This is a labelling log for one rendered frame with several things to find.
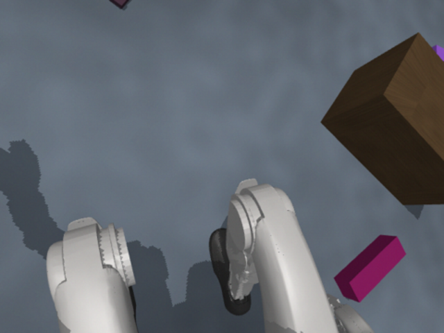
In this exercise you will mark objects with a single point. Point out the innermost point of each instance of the right robot foot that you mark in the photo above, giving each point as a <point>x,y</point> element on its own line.
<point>221,266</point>

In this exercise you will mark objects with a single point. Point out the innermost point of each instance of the right robot hand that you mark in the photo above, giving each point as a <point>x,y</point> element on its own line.
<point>347,319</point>

